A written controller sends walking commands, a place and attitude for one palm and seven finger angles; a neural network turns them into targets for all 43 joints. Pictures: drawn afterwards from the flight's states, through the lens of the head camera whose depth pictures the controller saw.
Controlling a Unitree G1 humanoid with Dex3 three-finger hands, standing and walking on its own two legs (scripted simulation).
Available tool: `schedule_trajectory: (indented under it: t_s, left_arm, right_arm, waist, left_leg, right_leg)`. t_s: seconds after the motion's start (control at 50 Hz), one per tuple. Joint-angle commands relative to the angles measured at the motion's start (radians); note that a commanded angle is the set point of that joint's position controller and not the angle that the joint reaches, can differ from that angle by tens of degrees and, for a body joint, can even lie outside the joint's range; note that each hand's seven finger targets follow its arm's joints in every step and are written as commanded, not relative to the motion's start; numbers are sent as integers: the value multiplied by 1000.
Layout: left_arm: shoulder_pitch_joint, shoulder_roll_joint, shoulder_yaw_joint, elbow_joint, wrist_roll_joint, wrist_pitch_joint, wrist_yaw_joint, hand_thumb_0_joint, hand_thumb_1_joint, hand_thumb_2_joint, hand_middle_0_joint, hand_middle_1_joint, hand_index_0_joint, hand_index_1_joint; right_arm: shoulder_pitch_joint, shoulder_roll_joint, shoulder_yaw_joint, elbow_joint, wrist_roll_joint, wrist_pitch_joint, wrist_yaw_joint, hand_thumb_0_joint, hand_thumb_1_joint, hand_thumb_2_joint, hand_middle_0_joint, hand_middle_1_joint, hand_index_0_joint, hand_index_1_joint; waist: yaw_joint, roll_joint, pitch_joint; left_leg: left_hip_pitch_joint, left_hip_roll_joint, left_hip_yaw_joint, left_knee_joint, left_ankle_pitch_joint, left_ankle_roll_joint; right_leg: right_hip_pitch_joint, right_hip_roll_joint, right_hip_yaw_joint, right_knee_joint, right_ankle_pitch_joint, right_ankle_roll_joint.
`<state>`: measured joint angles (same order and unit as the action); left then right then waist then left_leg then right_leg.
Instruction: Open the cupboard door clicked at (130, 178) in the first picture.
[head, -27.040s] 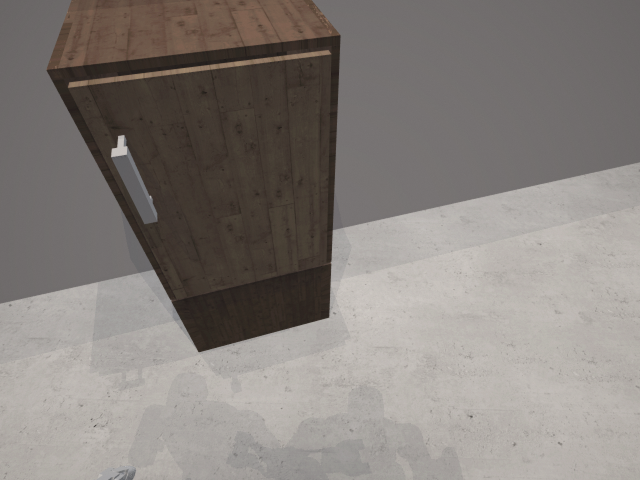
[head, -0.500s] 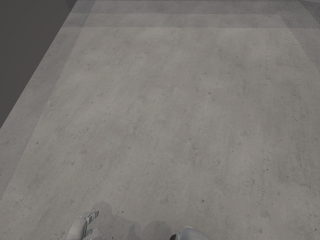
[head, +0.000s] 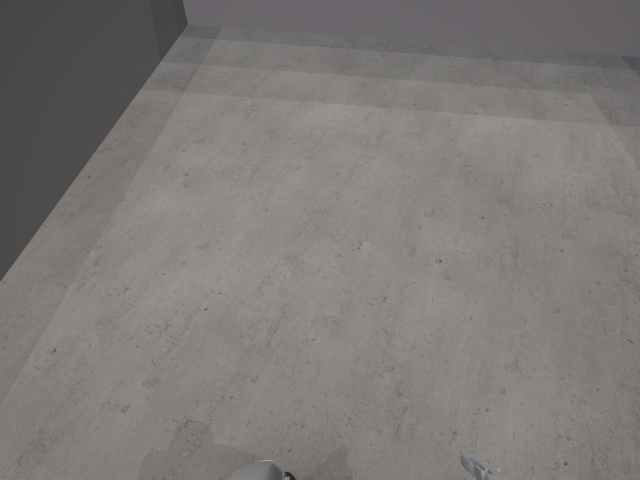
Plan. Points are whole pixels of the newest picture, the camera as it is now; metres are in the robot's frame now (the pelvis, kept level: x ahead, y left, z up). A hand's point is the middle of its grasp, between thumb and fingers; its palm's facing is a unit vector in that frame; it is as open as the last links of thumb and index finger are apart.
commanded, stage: turn to face it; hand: left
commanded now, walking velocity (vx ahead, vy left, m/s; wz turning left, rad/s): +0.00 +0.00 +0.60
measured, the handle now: out of the picture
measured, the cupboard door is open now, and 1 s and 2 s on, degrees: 42 42 42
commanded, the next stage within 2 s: none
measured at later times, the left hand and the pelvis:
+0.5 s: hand (212, 427) +0.20 +0.17 -0.13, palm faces +0.22 -0.93 -0.28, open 7.4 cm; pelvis +0.11 -0.05 +0.01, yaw +14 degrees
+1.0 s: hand out of the picture +0.04 +0.17 -0.17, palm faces +0.58 -0.76 -0.28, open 7.4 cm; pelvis +0.14 -0.04 +0.01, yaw +35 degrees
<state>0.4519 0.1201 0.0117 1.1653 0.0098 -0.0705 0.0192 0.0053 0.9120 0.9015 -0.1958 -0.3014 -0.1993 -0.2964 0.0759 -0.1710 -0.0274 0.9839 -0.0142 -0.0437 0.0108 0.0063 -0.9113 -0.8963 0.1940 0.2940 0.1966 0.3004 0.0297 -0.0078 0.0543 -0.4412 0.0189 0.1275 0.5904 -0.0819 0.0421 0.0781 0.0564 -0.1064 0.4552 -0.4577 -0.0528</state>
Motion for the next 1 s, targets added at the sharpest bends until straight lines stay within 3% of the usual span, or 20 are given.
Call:
schedule_trajectory:
  t_s: [0.0, 0.04, 0.12, 0.24, 0.3, 0.38, 0.4, 0.42, 0.44, 0.46, 0.5, 0.54, 0.72, 0.78, 0.8, 0.82, 0.84, 0.86, 0.9, 0.98]
  left_arm:
    - [6, 113, 22, -126, -25, -23, 20, 0, 900, 900, -200, -300, -200, -300]
    - [-118, 111, 32, -176, -7, 8, 24, 0, 900, 900, -200, -300, -200, -300]
    - [-78, 83, 50, -175, 7, 64, 5, 0, 900, 900, -200, -300, -200, -300]
    - [-211, 116, 69, -253, 11, 90, -3, 0, 900, 900, -200, -300, -200, -300]
    - [-292, 129, 67, -295, 8, 87, -3, 0, 900, 900, -200, -300, -200, -300]
    - [-247, 158, 71, -304, -1, 67, 3, 0, 900, 900, -200, -300, -200, -300]
    - [-215, 197, 77, -303, 0, 55, 8, 0, 900, 900, -200, -300, -200, -300]
    - [-182, 287, 96, -299, 13, 47, 18, 0, 900, 900, -200, -300, -200, -300]
    - [-162, 348, 101, -306, 18, 48, 21, 0, 900, 900, -200, -300, -200, -300]
    - [-183, 324, 90, -310, 13, 50, 25, 0, 900, 900, -200, -300, -200, -300]
    - [-266, 244, 68, -320, 8, 47, 26, 0, 900, 900, -200, -300, -200, -300]
    - [-270, 227, 62, -326, 6, 50, 23, 0, 900, 900, -200, -300, -200, -300]
    - [-169, 293, 83, -301, 18, 52, 15, 0, 900, 900, -200, -300, -200, -300]
    - [-194, 315, 91, -309, 11, 51, 8, 0, 900, 900, -200, -300, -200, -300]
    - [-215, 307, 88, -320, 4, 53, 4, 0, 900, 900, -200, -300, -200, -300]
    - [-229, 242, 76, -354, -4, 58, -6, 0, 900, 900, -200, -300, -200, -300]
    - [-290, 212, 58, -396, -2, 68, -2, 0, 900, 900, -200, -300, -200, -300]
    - [-299, 238, 65, -409, 3, 83, 6, 0, 900, 900, -200, -300, -200, -300]
    - [-308, 227, 73, -371, 8, 96, 6, 0, 900, 900, -200, -300, -200, -300]
    - [-231, 216, 76, -330, 14, 107, -12, 0, 900, 900, -200, -300, -200, -300]
  right_arm:
    - [431, -242, -43, 58, -1, 5, -37, 0, -900, -900, 200, 300, 200, 300]
    - [297, -199, -33, 20, 3, 2, -47, 0, -900, -900, 200, 300, 200, 300]
    - [172, -156, -23, -17, -2, 1, -48, 0, -900, -900, 200, 300, 200, 300]
    - [162, -193, -56, -46, -11, 32, -28, 0, -900, -900, 200, 300, 200, 300]
    - [180, -211, -69, -54, -16, 46, -26, 0, -900, -900, 200, 300, 200, 300]
    - [163, -227, -86, -79, -9, 58, -27, 0, -900, -900, 200, 300, 200, 300]
    - [168, -203, -83, -88, 0, 56, -22, 0, -900, -900, 200, 300, 200, 300]
    - [178, -143, -74, -101, 11, 52, -16, 0, -900, -900, 200, 300, 200, 300]
    - [165, -129, -75, -126, 8, 53, -16, 0, -900, -900, 200, 300, 200, 300]
    - [162, -155, -78, -126, 1, 62, -13, 0, -900, -900, 200, 300, 200, 300]
    - [161, -135, -72, -92, -1, 83, -7, 0, -900, -900, 200, 300, 200, 300]
    - [137, -124, -64, -102, 2, 93, 6, 0, -900, -900, 200, 300, 200, 300]
    - [-11, -113, -40, -157, 4, 88, 22, 0, -900, -900, 200, 300, 200, 300]
    - [86, -155, -51, -149, -1, 79, 16, 0, -900, -900, 200, 300, 200, 300]
    - [164, -199, -66, -128, -7, 74, 14, 0, -900, -900, 200, 300, 200, 300]
    - [236, -315, -96, -118, -16, 65, 8, 0, -900, -900, 200, 300, 200, 300]
    - [295, -378, -107, -113, -3, 68, 0, 0, -900, -900, 200, 300, 200, 300]
    - [270, -371, -101, -109, -2, 74, -5, 0, -900, -900, 200, 300, 200, 300]
    - [130, -315, -90, -153, -7, 69, -19, 0, -900, -900, 200, 300, 200, 300]
    - [39, -272, -73, -170, -9, 62, -17, 0, -900, -900, 200, 300, 200, 300]
  waist:
    - [-144, 170, -328]
    - [-97, 103, -91]
    - [3, 87, -90]
    - [-16, 155, -77]
    - [-38, 179, -69]
    - [-9, 159, -121]
    - [5, 80, -150]
    - [19, -149, -191]
    - [31, -296, -192]
    - [13, -190, -159]
    - [-43, -172, -117]
    - [-46, -199, -89]
    - [4, -207, -76]
    - [-56, -167, -140]
    - [-107, -99, -188]
    - [-147, 189, -238]
    - [-167, 284, -256]
    - [-144, 157, -235]
    - [-96, 192, -127]
    - [-31, 152, -70]
  left_leg:
    - [620, 441, -578, -81, 1058, 319]
    - [335, 391, -493, -187, 705, 268]
    - [131, 228, -289, -239, 491, 145]
    - [51, 178, -356, -303, 3, 120]
    - [78, 173, -424, -274, -7, 124]
    - [78, 134, -449, -154, 141, 80]
    - [0, 97, -421, -94, 68, 35]
    - [-169, -12, -270, 92, -212, -41]
    - [-217, -88, -134, 365, -568, -91]
    - [-197, -26, -173, 536, -550, -83]
    - [-214, 19, -155, 643, -425, -112]
    - [-204, 26, -115, 610, -356, -119]
    - [-45, -3, 7, 176, -327, -96]
    - [171, -36, 31, -33, -179, -66]
    - [352, 3, -7, -115, 8, -44]
    - [548, 263, -350, -139, 341, 84]
    - [554, 424, -557, -162, 671, 208]
    - [493, 446, -485, -171, 498, 239]
    - [300, 324, -440, -238, 143, 173]
    - [183, 202, -331, -272, -21, 102]
  right_leg:
    - [-517, -43, 89, 896, -150, 65]
    - [-614, -109, 158, 898, -61, 86]
    - [-507, -124, 119, 721, 59, 116]
    - [-508, -112, 89, 513, 138, 130]
    - [-481, -81, 77, 370, 99, 126]
    - [-276, -48, 74, 59, 192, 112]
    - [-123, -111, 127, -67, 286, 100]
    - [42, -350, 329, -137, 396, 38]
    - [-18, -584, 486, -140, 648, -79]
    - [-104, -581, 401, -98, 729, -134]
    - [-126, -436, 230, -55, 864, -93]
    - [-130, -380, 95, -50, 910, -47]
    - [-72, -402, -7, 29, 986, -43]
    - [-139, -398, -71, 193, 955, 2]
    - [-260, -381, -93, 337, 793, 41]
    - [-548, -242, -106, 571, 160, 112]
    - [-684, -164, 5, 755, -218, 134]
    - [-695, -189, 97, 796, -205, 122]
    - [-684, -196, 115, 765, -83, 130]
    - [-602, -156, 97, 650, 58, 136]
